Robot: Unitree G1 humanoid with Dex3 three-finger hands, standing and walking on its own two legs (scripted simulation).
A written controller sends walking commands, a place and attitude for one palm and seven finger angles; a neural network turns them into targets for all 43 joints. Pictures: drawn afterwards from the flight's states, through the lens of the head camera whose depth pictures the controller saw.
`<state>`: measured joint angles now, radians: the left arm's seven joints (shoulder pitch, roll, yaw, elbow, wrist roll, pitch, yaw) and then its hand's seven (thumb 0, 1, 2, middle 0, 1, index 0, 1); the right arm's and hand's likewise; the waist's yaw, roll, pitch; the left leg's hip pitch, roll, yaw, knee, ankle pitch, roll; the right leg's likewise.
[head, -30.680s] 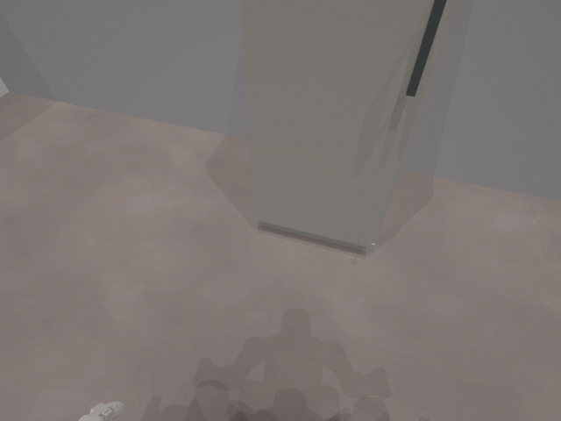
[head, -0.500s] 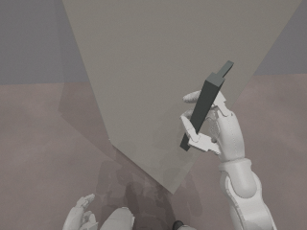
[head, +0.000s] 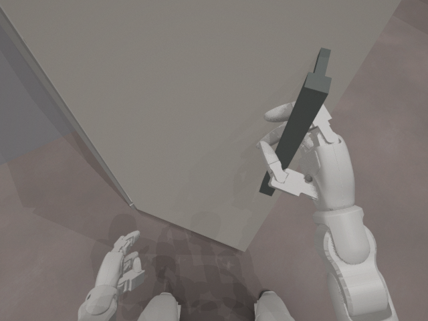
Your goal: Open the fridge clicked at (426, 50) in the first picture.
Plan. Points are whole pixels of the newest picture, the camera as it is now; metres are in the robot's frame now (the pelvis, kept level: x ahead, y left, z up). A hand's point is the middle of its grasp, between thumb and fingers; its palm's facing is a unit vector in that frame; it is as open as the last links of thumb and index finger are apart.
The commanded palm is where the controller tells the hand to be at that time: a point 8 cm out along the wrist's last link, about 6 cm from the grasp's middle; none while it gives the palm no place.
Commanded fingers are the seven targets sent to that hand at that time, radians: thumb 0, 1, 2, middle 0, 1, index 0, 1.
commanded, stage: walk backward, drawing the door open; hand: right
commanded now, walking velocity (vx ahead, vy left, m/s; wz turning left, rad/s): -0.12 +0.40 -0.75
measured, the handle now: (288, 138) +0.34 -0.07 +0.18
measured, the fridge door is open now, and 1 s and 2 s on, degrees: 57 72 68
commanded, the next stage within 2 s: stop walking and hold the door back in 0.58 s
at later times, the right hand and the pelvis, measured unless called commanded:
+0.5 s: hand (236, 214) +0.23 +0.00 +0.17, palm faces +0.26 +0.95 -0.16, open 6.7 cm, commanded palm +0.19 -0.04 +0.17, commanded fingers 0.00 -0.90 -0.90 0.45 1.40 0.45 1.40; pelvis -0.02 +0.19 +0.02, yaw -22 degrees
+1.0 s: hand (204, 232) +0.21 +0.03 +0.18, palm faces +0.61 +0.78 -0.15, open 6.0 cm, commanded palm +0.18 +0.00 +0.17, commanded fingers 0.00 -0.90 -0.90 0.45 1.40 0.45 1.40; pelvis -0.01 +0.33 +0.02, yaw -39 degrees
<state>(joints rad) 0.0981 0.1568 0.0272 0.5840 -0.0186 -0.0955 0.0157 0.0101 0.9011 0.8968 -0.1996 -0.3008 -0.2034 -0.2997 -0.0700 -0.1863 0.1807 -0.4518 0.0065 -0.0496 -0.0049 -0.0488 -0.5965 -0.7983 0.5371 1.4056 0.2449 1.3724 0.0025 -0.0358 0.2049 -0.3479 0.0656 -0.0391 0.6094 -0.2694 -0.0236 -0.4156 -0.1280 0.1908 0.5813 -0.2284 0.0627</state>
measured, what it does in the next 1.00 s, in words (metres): steps to the left, turning right: right foot, then left foot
